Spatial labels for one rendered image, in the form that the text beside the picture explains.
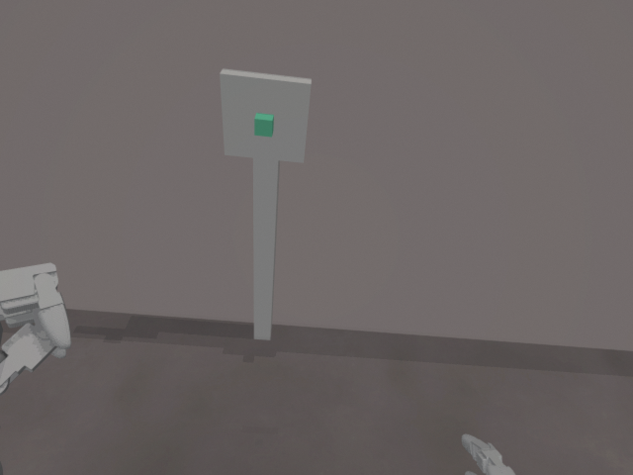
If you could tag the right robot hand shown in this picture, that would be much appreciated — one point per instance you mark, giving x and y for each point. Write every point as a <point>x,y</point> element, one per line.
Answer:
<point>488,458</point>

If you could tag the button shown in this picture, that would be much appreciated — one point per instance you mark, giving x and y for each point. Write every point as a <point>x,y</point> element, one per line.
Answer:
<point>263,125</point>

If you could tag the panel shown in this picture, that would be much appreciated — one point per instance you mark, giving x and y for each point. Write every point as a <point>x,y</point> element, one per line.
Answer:
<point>244,94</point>

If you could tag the left robot hand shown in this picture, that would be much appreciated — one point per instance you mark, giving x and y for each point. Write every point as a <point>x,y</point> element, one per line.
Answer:
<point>28,295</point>

